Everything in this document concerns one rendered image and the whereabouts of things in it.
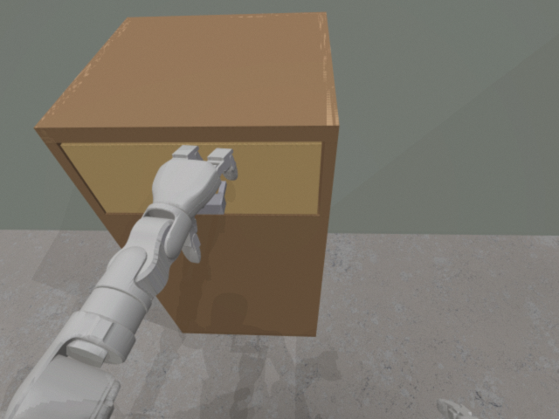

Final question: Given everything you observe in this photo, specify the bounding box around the robot left upper arm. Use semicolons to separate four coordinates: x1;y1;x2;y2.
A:
12;354;121;419

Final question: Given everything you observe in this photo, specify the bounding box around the robot left forearm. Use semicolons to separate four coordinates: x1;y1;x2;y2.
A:
4;203;192;419

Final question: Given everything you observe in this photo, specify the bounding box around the cabinet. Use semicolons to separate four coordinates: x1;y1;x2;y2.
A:
34;12;340;337

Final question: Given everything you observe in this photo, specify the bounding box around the handle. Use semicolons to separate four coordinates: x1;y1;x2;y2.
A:
197;181;227;215

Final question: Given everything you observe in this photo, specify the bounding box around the robot right hand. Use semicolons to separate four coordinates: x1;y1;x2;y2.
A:
436;399;479;419

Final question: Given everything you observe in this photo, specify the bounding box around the robot left hand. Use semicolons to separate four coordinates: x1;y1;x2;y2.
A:
152;145;238;264

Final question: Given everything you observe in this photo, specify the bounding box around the drawer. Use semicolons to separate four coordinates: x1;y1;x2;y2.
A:
60;141;321;214

